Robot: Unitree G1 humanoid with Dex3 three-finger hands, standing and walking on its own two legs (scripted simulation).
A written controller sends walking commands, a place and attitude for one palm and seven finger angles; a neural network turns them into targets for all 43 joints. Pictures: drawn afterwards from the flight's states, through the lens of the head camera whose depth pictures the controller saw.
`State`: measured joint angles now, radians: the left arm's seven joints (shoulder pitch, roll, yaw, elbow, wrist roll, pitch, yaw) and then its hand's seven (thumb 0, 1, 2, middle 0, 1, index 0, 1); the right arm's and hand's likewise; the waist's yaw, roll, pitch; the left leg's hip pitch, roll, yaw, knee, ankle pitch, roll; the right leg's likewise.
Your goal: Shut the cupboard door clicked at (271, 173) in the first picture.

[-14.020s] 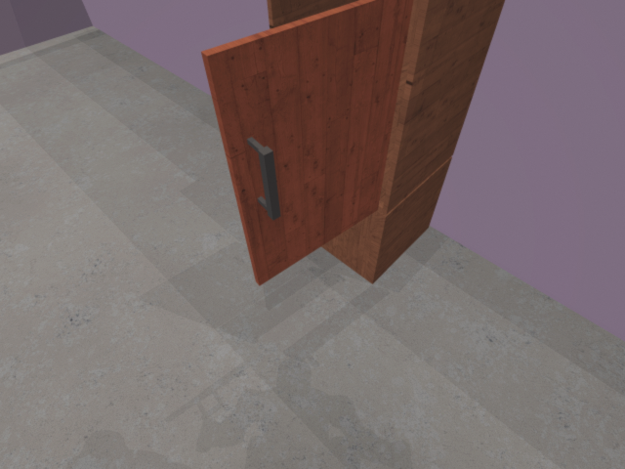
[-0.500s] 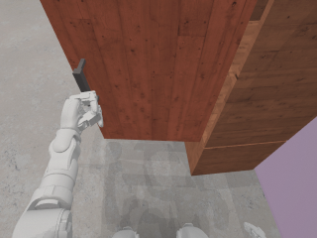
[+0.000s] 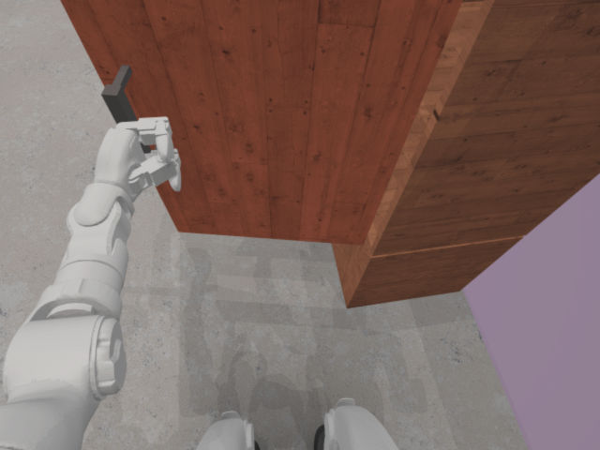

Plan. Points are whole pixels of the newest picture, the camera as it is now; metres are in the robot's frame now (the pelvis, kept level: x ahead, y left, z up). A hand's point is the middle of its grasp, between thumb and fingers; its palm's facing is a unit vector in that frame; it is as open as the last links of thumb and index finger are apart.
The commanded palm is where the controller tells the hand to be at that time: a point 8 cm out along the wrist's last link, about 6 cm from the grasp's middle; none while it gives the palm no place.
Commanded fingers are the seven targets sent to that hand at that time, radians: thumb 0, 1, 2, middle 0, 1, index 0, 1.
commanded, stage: push the door shut along its arc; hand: left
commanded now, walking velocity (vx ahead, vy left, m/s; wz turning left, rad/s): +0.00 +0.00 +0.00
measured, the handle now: (139, 127) +0.55 +0.20 +0.08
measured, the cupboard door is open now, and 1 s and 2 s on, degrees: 77 66 53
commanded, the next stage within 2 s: pull the fist back off the door in 1.32 s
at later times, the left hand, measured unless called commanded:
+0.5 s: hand (199, 129) +0.54 +0.11 +0.08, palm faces -0.31 -0.95 -0.01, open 3.1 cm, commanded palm +0.53 +0.16 +0.08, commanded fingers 0.00 0.90 0.90 -1.30 -1.50 -1.30 -1.50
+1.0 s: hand (217, 110) +0.57 +0.09 +0.09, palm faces -0.41 -0.91 -0.02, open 3.4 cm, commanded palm +0.59 +0.12 +0.08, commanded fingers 0.00 0.90 0.90 -1.30 -1.50 -1.30 -1.50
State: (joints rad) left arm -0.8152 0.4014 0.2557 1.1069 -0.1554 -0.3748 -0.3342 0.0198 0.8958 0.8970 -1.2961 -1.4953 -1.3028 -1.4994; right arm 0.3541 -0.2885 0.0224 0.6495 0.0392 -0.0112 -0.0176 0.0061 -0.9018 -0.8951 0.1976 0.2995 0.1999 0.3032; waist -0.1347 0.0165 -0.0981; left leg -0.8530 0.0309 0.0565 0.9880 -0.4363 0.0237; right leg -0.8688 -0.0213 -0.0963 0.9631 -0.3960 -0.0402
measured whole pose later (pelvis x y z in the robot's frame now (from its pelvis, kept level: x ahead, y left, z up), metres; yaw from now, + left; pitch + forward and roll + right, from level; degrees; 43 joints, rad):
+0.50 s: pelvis +0.00 +0.01 -0.02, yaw -2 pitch +22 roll -2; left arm -1.07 0.53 0.31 1.25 -0.08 -0.29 -0.41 0.02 0.90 0.90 -1.30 -1.50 -1.30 -1.50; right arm 0.40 -0.29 0.04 0.63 0.01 -0.02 -0.01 0.00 -0.90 -0.89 0.20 0.30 0.20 0.30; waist -0.23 0.03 -0.09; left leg -1.00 0.06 0.06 1.08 -0.47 0.04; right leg -1.01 0.00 -0.09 1.02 -0.40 -0.03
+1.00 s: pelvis +0.00 +0.01 -0.03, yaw -2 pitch +26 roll -3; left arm -1.27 0.56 0.23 1.32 -0.06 -0.22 -0.45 0.04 0.95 0.95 -1.30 -1.50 -1.30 -1.50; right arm 0.40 -0.29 0.04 0.66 -0.01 -0.04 -0.02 0.00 -0.90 -0.89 0.20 0.30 0.20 0.30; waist -0.26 0.04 -0.09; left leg -1.09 0.06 0.04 1.14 -0.50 0.04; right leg -1.08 0.00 -0.11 1.06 -0.42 -0.03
